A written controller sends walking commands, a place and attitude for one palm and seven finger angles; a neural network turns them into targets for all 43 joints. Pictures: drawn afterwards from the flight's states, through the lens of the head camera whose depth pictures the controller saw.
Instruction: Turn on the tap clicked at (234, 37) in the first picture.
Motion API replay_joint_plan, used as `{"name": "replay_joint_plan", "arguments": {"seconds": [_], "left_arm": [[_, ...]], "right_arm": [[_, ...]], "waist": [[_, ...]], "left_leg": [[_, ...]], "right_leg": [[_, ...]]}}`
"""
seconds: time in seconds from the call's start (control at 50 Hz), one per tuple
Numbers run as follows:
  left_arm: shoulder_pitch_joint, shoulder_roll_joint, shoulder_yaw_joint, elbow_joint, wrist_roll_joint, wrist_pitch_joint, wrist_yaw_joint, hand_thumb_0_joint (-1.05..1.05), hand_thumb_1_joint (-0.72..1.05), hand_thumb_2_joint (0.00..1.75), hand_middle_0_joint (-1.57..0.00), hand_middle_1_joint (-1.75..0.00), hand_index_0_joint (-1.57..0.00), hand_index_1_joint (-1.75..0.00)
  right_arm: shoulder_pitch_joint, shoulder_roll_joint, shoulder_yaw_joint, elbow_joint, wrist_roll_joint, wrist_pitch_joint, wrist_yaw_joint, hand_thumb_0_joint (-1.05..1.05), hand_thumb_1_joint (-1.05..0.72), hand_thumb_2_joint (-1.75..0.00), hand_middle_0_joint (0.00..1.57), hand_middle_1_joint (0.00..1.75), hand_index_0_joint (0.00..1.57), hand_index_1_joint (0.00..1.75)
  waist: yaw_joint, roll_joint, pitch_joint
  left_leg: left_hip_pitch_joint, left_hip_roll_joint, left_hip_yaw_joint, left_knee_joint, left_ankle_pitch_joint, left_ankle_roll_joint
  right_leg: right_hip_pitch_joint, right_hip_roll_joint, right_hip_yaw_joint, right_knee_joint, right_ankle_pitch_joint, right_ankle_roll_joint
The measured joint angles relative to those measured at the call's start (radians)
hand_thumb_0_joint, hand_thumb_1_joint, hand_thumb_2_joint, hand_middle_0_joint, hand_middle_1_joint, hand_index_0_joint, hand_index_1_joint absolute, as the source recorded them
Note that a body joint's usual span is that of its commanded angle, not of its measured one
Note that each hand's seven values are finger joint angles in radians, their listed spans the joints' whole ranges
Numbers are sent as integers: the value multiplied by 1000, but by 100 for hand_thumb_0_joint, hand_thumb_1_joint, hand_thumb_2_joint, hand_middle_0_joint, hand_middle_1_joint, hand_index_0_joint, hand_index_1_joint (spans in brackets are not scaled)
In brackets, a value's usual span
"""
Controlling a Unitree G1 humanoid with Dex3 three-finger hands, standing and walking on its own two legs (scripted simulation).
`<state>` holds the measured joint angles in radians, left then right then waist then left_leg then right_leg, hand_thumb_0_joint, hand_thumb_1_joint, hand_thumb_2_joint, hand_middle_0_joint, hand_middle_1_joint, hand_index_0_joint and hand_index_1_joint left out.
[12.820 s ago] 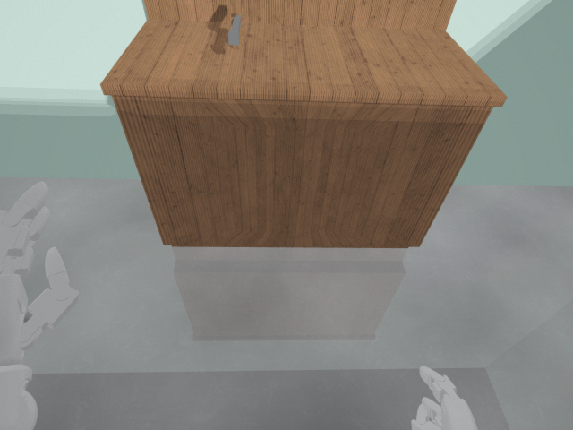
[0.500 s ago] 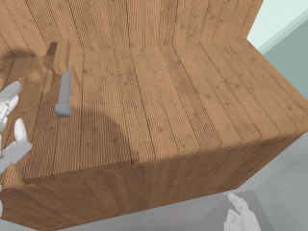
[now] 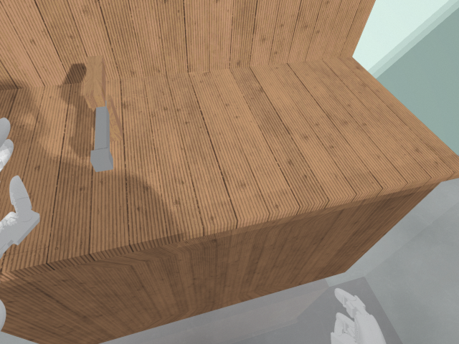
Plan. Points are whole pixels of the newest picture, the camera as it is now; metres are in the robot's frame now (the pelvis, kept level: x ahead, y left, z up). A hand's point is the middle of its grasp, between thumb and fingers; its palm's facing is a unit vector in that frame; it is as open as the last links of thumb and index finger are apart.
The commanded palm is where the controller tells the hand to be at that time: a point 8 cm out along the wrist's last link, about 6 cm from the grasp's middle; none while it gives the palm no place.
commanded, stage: come to a stop and stand still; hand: left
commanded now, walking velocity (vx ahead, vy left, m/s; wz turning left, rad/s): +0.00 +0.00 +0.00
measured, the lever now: (102, 160) +0.36 +0.26 +0.11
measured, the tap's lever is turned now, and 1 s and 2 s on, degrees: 0 0 0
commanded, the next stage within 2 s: look again from close up in 0.28 s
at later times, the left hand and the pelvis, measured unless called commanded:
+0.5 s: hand (47, 216) +0.22 +0.26 +0.16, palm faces +0.39 -0.84 -0.37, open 7.4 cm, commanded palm +0.16 +0.29 +0.18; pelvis +0.00 +0.01 +0.00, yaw +1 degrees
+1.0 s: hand (62, 221) +0.22 +0.24 +0.16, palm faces +0.40 -0.85 -0.35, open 7.4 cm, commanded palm +0.16 +0.27 +0.18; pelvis +0.00 -0.01 +0.00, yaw +0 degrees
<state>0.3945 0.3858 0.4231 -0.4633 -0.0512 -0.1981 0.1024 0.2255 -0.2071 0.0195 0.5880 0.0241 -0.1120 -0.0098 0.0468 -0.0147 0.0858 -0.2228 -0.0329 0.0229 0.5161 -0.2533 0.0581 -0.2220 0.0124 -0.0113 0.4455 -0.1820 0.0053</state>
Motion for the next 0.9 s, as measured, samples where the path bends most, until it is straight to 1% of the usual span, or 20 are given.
{"name": "replay_joint_plan", "arguments": {"seconds": [0.04, 0.08, 0.12, 0.16, 0.24, 0.34, 0.44, 0.6, 0.72, 0.82, 0.9], "left_arm": [[-9, -39, -39, 9, 8, 0, 1, 1, 89, 90, -21, -30, -21, -30], [-15, -68, -82, 28, 21, 4, -3, 1, 89, 90, -20, -30, -21, -30], [-19, -78, -110, 52, 33, 9, -8, 1, 89, 90, -20, -30, -21, -30], [-25, -74, -124, 74, 41, 14, -13, 1, 89, 90, -21, -30, -21, -30], [-34, -44, -109, 75, 48, 16, -16, 1, 89, 90, -21, -30, -21, -30], [-27, -19, -77, 18, 42, -8, -12, 2, 89, 90, -21, -30, -21, -30], [-9, -21, -75, 0, 34, -20, -11, 1, 89, 90, -21, -30, -21, -30], [5, -26, -87, 29, 27, 13, -15, 1, 89, 90, -21, -30, -21, -30], [24, -21, -89, -12, 23, 13, -12, 1, 89, 90, -21, -30, -21, -30], [33, -12, -79, -18, 18, 3, -10, 1, 89, 90, -21, -30, -21, -30], [21, -14, -72, 12, 13, 12, -10, 1, 89, 90, -21, -30, -21, -30]], "right_arm": [[-1, 0, 1, 9, -1, -5, 1, 2, -90, -90, 20, 30, 20, 30], [-6, 4, 4, 9, -2, -6, 1, 2, -90, -90, 20, 30, 20, 30], [-17, 14, 11, 6, -2, -5, 0, 2, -90, -90, 20, 30, 20, 30], [-25, 25, 18, -5, -3, -4, -1, 2, -90, -90, 20, 30, 21, 30], [-34, 40, 27, -31, -5, -7, 0, 2, -90, -90, 20, 30, 21, 30], [-26, 34, 23, -38, -7, -18, 6, 1, -90, -90, 20, 30, 21, 30], [-20, 17, 12, -22, -7, -13, 7, 1, -90, -90, 20, 30, 21, 30], [-30, 15, 3, -14, -1, 11, 0, 1, -90, -90, 20, 30, 21, 30], [-36, 17, 3, -21, -1, 12, -3, 2, -90, -90, 20, 30, 20, 30], [-37, 16, 2, -20, -2, 13, -8, 1, -90, -90, 20, 30, 20, 30], [-36, 20, 2, -17, 1, 18, -11, 1, -90, -90, 20, 30, 20, 30]], "waist": [[9, 4, -10], [11, 4, -20], [8, -1, -26], [2, -8, -28], [-8, -21, -21], [-9, -21, -16], [-5, -13, -22], [-16, -11, -14], [-18, -16, -8], [-15, -10, -18], [-8, -14, -25]], "left_leg": [[8, -6, 4, -9, 5, 6], [14, -12, 6, -17, 11, 10], [18, -16, 9, -24, 16, 13], [18, -17, 8, -28, 20, 14], [14, -14, 5, -28, 23, 14], [11, -10, -4, -27, 20, 13], [17, -15, -4, -36, 17, 12], [28, -18, -7, -46, 17, 8], [27, -13, -12, -43, 18, 3], [25, -7, -13, -44, 19, -1], [32, -6, -8, -60, 27, -6]], "right_leg": [[6, -6, 4, -4, 4, 6], [9, -12, 6, -5, 5, 10], [9, -16, 9, -6, 8, 13], [10, -17, 8, -10, 11, 12], [12, -14, 5, -21, 19, 10], [21, -10, -4, -42, 25, 10], [24, -15, -3, -44, 18, 13], [29, -18, -6, -38, 9, 11], [30, -12, -11, -38, 9, 5], [31, -7, -12, -47, 15, 1], [28, -6, -7, -47, 17, -3]]}}
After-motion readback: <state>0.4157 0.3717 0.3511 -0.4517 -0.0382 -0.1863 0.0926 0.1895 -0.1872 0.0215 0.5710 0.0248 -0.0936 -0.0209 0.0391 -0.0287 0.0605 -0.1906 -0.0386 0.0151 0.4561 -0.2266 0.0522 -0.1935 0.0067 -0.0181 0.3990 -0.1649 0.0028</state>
